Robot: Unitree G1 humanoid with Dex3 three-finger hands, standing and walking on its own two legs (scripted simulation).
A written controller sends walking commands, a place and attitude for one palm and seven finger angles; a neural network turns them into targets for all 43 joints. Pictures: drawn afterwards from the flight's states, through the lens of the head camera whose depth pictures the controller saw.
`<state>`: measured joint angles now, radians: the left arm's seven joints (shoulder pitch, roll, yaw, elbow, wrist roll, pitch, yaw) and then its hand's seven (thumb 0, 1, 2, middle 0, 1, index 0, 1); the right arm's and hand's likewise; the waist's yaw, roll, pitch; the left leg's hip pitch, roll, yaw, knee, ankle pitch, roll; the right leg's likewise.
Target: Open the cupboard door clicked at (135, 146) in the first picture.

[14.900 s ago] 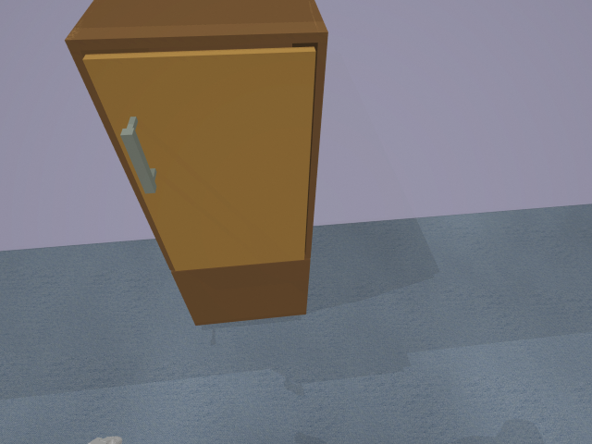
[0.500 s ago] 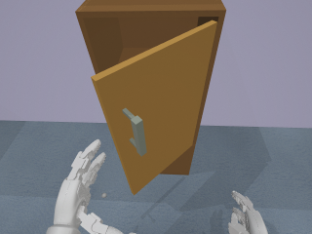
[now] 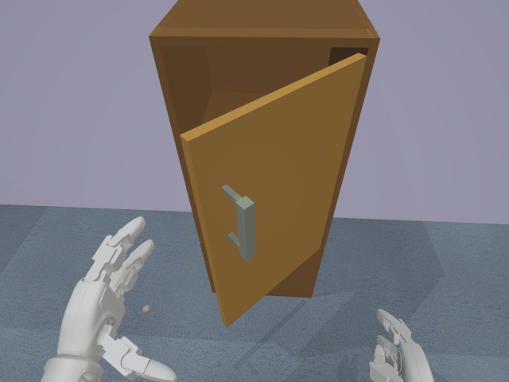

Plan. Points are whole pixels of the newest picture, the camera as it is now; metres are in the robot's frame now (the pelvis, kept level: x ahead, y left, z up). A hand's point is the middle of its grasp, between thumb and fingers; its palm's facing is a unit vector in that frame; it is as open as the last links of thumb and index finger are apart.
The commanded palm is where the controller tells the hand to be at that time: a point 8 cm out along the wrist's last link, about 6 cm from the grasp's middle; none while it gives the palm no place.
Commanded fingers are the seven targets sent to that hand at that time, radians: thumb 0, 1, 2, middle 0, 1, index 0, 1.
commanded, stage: draw the hand back to the body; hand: left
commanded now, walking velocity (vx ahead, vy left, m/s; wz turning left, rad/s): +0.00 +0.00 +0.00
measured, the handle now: (238, 224) +0.34 +0.06 +0.09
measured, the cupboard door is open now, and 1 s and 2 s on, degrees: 45 45 45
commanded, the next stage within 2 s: step back with the hand held close in 1.20 s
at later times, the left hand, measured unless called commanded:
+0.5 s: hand (68, 283) +0.19 +0.23 +0.16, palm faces +0.30 -0.89 -0.33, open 13.0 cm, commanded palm +0.15 +0.28 +0.18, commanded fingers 0.00 0.38 0.68 -0.18 -0.30 -0.18 -0.30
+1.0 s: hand (25, 250) +0.21 +0.26 +0.20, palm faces +0.46 -0.81 -0.36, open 7.7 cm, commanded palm +0.16 +0.30 +0.22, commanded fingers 0.00 0.90 0.90 -0.20 -0.30 -0.20 -0.30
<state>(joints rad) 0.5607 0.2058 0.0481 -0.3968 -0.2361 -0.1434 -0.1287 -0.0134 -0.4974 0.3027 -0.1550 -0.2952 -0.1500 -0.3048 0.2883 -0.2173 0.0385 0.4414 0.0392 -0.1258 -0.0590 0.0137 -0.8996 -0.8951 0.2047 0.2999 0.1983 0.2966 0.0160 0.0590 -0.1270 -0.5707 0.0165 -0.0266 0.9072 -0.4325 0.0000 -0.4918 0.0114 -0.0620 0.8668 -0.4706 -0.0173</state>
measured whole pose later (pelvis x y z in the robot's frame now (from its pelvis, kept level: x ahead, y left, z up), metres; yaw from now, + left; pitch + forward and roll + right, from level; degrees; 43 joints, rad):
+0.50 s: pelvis +0.01 +0.02 +0.04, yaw -1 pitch -2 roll -1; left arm 0.55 0.30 0.16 -0.45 -0.05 -0.04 0.12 -0.01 0.04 0.54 -0.18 -0.30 -0.17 -0.31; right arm 0.24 -0.21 0.06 0.56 0.00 -0.11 -0.10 0.01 -0.90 -0.89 0.21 0.30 0.20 0.30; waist 0.05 0.05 -0.03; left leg -0.26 0.00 0.01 0.60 -0.30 0.02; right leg -0.19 -0.01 -0.03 0.55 -0.33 0.01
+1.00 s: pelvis +0.01 +0.00 +0.05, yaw -1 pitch -4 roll +0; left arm 0.46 0.32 0.33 -0.39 -0.07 -0.07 0.13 0.01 0.83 0.87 -0.21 -0.30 -0.20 -0.31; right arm 0.19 -0.22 0.02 0.63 0.00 -0.10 -0.08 0.01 -0.90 -0.89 0.21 0.30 0.20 0.30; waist 0.07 0.06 0.01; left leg -0.12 0.01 0.01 0.44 -0.24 0.00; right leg -0.06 0.01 -0.02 0.40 -0.27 -0.01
